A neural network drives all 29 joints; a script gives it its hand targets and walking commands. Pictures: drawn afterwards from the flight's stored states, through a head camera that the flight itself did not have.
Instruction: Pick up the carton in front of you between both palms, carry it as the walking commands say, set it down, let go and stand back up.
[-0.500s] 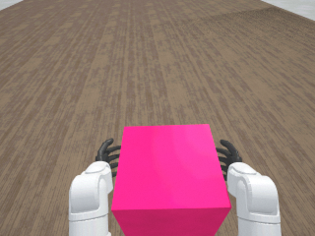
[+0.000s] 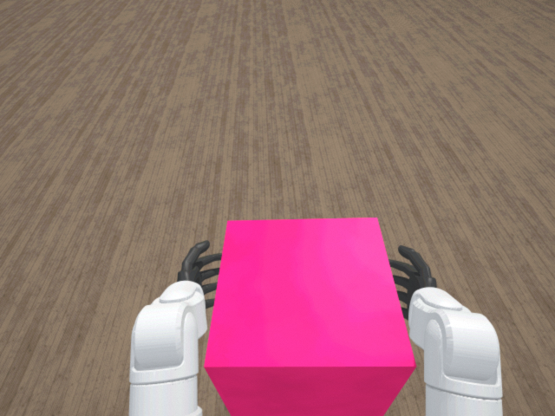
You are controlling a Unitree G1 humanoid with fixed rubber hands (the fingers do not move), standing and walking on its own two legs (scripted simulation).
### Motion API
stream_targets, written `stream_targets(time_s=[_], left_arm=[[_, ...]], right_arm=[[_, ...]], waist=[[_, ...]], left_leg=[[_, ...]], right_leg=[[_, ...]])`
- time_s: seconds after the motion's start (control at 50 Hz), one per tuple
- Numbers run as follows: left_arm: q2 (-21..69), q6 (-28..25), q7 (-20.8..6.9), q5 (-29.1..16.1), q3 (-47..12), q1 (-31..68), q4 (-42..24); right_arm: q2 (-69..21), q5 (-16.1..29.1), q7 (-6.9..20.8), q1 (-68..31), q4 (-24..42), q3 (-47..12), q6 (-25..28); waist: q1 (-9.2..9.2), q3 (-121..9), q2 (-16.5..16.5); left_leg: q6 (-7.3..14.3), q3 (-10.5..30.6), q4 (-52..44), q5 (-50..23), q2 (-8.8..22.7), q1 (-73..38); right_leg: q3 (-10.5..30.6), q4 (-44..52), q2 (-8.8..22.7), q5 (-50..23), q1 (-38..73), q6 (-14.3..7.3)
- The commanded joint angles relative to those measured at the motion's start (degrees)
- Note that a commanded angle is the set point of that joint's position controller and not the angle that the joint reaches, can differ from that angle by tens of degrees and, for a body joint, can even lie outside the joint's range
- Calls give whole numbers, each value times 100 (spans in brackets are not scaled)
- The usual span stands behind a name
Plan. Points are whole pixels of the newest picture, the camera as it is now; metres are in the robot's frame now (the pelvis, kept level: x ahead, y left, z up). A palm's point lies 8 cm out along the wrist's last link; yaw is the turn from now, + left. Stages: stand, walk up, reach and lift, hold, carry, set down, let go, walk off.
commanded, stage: carry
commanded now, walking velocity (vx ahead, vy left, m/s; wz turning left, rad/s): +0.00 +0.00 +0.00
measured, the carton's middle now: (303, 327) +0.26 +0.00 +0.00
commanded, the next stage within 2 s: none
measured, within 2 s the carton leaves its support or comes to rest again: neither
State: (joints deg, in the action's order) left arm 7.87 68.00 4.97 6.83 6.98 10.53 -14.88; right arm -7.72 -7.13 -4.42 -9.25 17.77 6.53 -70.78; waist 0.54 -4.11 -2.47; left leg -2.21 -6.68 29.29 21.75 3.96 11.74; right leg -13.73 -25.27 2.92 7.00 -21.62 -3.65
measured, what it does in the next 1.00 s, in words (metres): stands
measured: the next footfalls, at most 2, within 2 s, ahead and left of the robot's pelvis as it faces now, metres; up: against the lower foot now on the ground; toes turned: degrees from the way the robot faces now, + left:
none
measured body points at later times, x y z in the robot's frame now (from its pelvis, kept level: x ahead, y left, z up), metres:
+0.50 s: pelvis +0.06 +0.02 +0.00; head +0.04 +0.02 +0.45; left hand +0.34 +0.18 +0.08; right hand +0.34 -0.13 +0.08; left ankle -0.06 +0.12 -0.73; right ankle +0.07 -0.09 -0.73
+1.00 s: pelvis +0.02 +0.02 +0.00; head -0.02 +0.02 +0.44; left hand +0.29 +0.18 +0.07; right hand +0.29 -0.12 +0.07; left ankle -0.06 +0.12 -0.74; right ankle +0.07 -0.09 -0.74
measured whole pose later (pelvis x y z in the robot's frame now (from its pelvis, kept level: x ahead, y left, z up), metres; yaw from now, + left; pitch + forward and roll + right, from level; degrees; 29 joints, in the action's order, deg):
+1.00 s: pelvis +0.02 +0.02 +0.00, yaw +1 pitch +1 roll +0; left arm 7.6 66.9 4.2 8.1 6.8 9.0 -11.8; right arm -7.5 -8.0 -3.7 -8.0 13.3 5.6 -68.8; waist 0.2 -7.9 -0.6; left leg 0.6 -7.4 29.6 22.6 2.0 8.3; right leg -12.8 -30.3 5.6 11.2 -20.0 -0.8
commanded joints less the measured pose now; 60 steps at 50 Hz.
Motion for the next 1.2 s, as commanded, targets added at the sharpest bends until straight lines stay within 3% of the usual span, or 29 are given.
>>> stream_targets(time_s=[0.0,0.04,0.1,0.16,0.22,0.38,0.48,0.6,0.74,0.86,1.04,1.18], left_arm=[[5554,8,-1562,-2433,-4132,2448,-630],[5441,34,-1550,-2486,-4175,2440,-674],[5142,151,-1501,-2397,-4122,2191,-589],[5042,224,-1495,-2297,-4081,2056,-332],[5150,201,-1523,-2315,-4114,2262,-273],[5196,191,-1470,-2331,-4132,2363,-400],[5207,194,-1472,-2312,-4131,2333,-400],[5232,184,-1481,-2331,-4140,2374,-449],[5194,221,-1504,-2377,-4143,2466,-494],[5203,169,-1539,-2256,-4136,2373,-129],[5191,-449,-1577,-1943,-4050,2439,329],[4938,-1033,-1568,-1577,-3727,2247,681]], right_arm=[[-5468,2386,1384,-2937,669,-4325,253],[-5283,2325,1361,-2862,705,-4235,212],[-5022,2237,1356,-2449,509,-4095,119],[-4916,2157,1373,-2254,216,-4001,61],[-5034,2215,1414,-2501,196,-4023,84],[-5079,2314,1415,-2652,337,-4051,91],[-5065,2312,1424,-2649,358,-4061,86],[-5062,2331,1431,-2714,422,-4083,89],[-5041,2309,1422,-2756,428,-4075,69],[-5054,2194,1455,-2664,88,-4072,117],[-5040,1904,1494,-2754,-372,-4007,740],[-4807,1555,1470,-2566,-705,-3742,1341]], waist=[[-31,-2279,656],[-18,-2138,264],[-48,-2094,150],[-46,-2019,137],[-42,-1849,182],[-57,-1778,25],[-58,-1783,84],[-53,-1681,35],[-47,-1475,158],[-41,-1246,178],[-37,-1085,200],[-40,-1167,225]], left_leg=[[-14,177,-960,-1203,417,-252],[17,214,-341,-2661,642,-539],[-16,203,-118,-3468,586,-475],[-48,165,10,-3822,508,-334],[-47,156,-65,-3798,458,-225],[42,241,-92,-4455,550,-559],[92,246,-82,-4151,548,-469],[209,278,-72,-3995,617,-447],[263,310,-261,-2714,534,-162],[302,371,-463,-1993,512,45],[369,443,-660,-1211,494,315],[409,462,-647,-1018,470,364]], right_leg=[[739,226,979,-1726,2163,124],[758,-198,816,-2520,1813,186],[730,-583,810,-3386,1764,157],[651,-763,766,-3749,1751,165],[590,-795,724,-3750,1688,189],[526,-761,609,-2793,1469,260],[581,-819,691,-2815,1531,220],[593,-857,692,-1935,1279,237],[676,-600,781,-1637,1294,245],[718,-369,796,-1102,1210,274],[770,-142,807,-507,1164,294],[801,-105,820,-447,1184,289]])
